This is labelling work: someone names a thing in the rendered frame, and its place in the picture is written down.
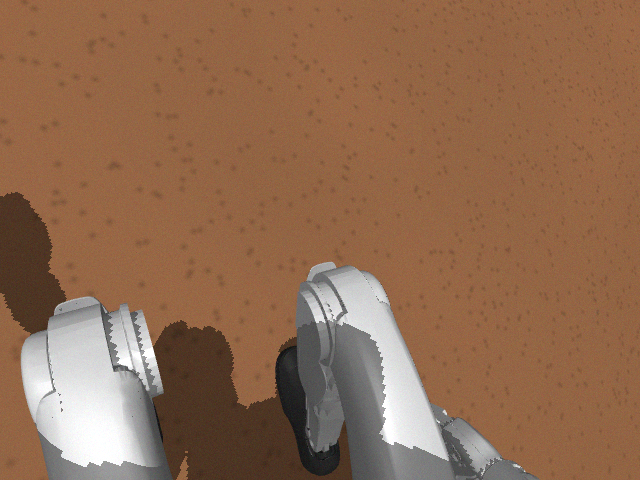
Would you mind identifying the right robot arm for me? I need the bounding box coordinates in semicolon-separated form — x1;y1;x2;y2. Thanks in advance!
482;460;540;480

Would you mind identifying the right robot foot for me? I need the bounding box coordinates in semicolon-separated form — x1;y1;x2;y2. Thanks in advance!
275;346;340;476

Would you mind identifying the right robot hand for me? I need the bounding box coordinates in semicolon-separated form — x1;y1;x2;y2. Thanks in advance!
430;403;504;480

